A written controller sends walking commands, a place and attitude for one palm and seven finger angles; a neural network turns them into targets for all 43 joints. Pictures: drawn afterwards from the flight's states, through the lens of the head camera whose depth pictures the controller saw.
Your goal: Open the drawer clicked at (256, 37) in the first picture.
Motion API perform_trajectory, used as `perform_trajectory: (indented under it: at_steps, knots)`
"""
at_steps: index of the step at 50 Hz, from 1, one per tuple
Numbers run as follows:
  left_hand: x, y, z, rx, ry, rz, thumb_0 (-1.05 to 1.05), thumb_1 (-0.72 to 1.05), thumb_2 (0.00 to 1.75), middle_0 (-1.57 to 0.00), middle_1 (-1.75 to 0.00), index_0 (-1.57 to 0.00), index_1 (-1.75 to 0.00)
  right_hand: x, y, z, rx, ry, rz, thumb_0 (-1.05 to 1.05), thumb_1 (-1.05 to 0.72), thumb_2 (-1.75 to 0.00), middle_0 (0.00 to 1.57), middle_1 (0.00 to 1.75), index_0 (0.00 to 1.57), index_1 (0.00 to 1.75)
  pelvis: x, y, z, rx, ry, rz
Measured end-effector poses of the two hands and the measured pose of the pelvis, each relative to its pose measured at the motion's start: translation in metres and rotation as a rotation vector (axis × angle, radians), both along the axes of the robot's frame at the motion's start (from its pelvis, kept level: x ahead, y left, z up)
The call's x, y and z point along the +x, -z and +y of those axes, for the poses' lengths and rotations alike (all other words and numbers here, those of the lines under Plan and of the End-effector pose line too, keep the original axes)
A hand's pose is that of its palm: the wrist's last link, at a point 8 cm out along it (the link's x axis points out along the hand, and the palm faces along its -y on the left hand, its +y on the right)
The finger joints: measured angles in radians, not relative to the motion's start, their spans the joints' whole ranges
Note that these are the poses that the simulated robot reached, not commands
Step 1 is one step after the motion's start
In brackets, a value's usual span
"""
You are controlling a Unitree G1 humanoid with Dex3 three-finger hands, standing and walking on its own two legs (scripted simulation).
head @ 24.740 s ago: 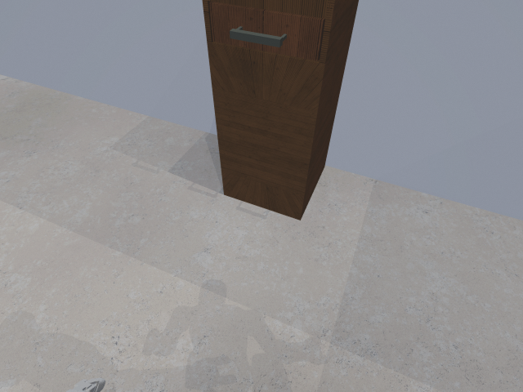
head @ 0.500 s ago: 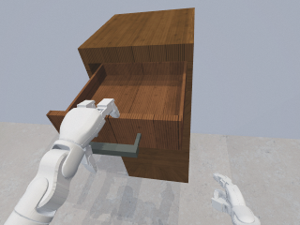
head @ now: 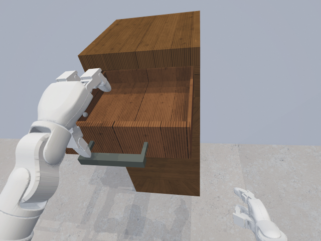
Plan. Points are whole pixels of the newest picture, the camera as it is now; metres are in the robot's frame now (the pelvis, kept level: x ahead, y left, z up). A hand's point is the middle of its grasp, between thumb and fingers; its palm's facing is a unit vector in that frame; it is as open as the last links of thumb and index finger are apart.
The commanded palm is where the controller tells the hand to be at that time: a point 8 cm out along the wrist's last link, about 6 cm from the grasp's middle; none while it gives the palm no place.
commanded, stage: draw the hand back to the body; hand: left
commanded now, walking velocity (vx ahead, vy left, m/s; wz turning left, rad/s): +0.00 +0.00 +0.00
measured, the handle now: (114, 152) +0.30 +0.18 +0.10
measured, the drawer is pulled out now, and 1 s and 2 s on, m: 0.30 0.30 0.30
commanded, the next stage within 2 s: step back with the hand held close in 1.70 s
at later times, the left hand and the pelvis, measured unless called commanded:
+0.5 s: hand (65, 127) +0.25 +0.22 +0.24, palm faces +0.24 -0.06 -0.97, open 13.8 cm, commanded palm +0.19 +0.21 +0.29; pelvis +0.00 +0.00 +0.00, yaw +0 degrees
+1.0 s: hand (47, 119) +0.21 +0.21 +0.29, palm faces +0.44 -0.86 -0.25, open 12.9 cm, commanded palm +0.17 +0.25 +0.29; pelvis +0.01 +0.00 +0.00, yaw +0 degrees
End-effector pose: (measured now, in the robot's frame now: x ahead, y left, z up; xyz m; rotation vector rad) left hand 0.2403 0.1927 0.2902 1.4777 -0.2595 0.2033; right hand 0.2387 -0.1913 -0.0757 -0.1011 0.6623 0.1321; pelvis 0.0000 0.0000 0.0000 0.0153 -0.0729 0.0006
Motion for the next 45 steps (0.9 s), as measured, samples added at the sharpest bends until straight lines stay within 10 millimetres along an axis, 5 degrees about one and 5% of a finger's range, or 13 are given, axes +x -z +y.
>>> perform_trajectory:
  at_steps: [13, 24, 31, 36, 41, 45]
  knots:
    - [-0.001, 0.020, -0.010, 0.008, 0.026, 0.070, 0.00, -0.49, 0.30, -0.33, -1.20, -0.32, -1.21, 0.000, -0.001, 0.010, 0.027, -0.022, -0.014, 0.01, -0.90, -0.90, 0.20, 0.30, 0.20, 0.30, -0.004, 0.001, -0.003, 0.002, 0.002, 0.009]
    - [-0.026, 0.004, 0.026, -0.007, -0.107, 0.045, 0.00, -0.49, 0.30, -0.32, -1.20, -0.32, -1.21, 0.002, 0.001, 0.005, 0.020, -0.026, -0.016, 0.01, -0.90, -0.90, 0.20, 0.30, 0.20, 0.30, -0.002, 0.002, -0.005, -0.001, -0.006, 0.007]
    - [-0.041, 0.026, 0.022, 0.013, -0.062, 0.131, 0.00, -0.49, 0.30, -0.32, -1.20, -0.32, -1.21, 0.005, -0.003, 0.001, -0.024, -0.022, -0.046, 0.01, -0.90, -0.90, 0.20, 0.30, 0.20, 0.30, -0.004, 0.003, -0.004, -0.004, -0.015, 0.004]
    - [-0.051, 0.017, 0.023, 0.062, -0.012, 0.081, 0.00, -0.49, 0.30, -0.33, -1.20, -0.32, -1.21, 0.005, -0.006, 0.004, -0.037, -0.020, -0.068, 0.01, -0.90, -0.90, 0.20, 0.29, 0.20, 0.30, -0.003, 0.003, -0.003, -0.009, -0.019, -0.002]
    - [-0.060, -0.001, 0.035, -0.547, 0.289, -0.207, 0.00, -0.46, 0.31, -0.33, -1.18, -0.32, -1.19, -0.010, -0.012, 0.006, -0.059, 0.027, -0.114, 0.01, -0.90, -0.90, 0.20, 0.30, 0.20, 0.30, -0.005, 0.002, -0.005, -0.024, -0.016, -0.016]
    - [-0.067, -0.003, 0.048, -0.796, 0.381, -0.431, 0.00, -0.39, 0.34, -0.32, -1.13, -0.31, -1.14, -0.031, -0.011, -0.001, -0.099, 0.074, -0.088, 0.01, -0.90, -0.90, 0.20, 0.30, 0.20, 0.30, 0.000, 0.000, -0.005, -0.029, -0.004, -0.019]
